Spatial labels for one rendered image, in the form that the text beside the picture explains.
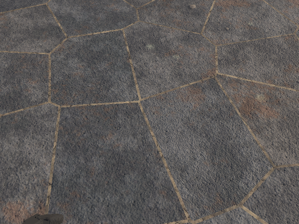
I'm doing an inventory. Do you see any left robot hand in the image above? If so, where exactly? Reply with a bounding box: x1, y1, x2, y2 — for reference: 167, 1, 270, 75
22, 214, 64, 224

